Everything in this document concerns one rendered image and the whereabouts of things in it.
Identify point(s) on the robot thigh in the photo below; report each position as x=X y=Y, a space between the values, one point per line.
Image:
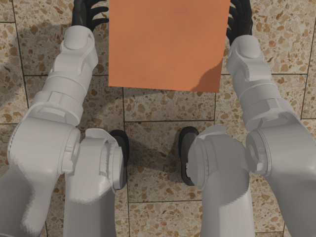
x=227 y=209
x=90 y=192

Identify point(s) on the left robot upper arm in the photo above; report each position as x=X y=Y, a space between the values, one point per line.
x=41 y=150

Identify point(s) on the robot left thigh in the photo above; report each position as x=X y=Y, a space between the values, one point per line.
x=90 y=192

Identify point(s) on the robot right thigh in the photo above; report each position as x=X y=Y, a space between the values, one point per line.
x=227 y=209

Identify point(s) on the robot right hand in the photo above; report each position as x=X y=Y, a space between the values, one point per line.
x=241 y=23

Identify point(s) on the robot left hand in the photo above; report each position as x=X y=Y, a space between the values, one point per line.
x=83 y=14

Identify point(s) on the right robot upper arm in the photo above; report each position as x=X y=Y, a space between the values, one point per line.
x=285 y=155

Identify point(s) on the carton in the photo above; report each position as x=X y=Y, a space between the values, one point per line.
x=167 y=44

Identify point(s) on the left robot forearm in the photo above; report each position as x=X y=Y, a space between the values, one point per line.
x=67 y=84

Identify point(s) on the right robot forearm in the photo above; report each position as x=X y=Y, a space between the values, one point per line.
x=256 y=90

